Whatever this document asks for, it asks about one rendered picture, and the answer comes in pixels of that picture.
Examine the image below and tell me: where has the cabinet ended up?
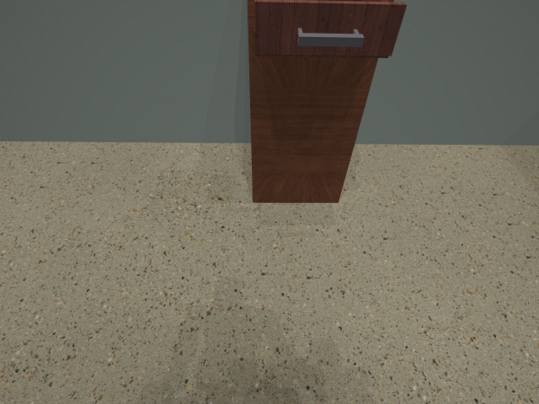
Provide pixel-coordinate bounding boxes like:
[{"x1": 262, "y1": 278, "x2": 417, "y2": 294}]
[{"x1": 248, "y1": 0, "x2": 394, "y2": 203}]

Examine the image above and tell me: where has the handle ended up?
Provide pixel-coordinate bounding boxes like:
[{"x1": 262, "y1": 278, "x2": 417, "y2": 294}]
[{"x1": 297, "y1": 28, "x2": 364, "y2": 47}]

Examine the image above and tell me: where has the drawer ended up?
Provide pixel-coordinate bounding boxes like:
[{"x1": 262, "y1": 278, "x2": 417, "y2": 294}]
[{"x1": 254, "y1": 0, "x2": 407, "y2": 58}]

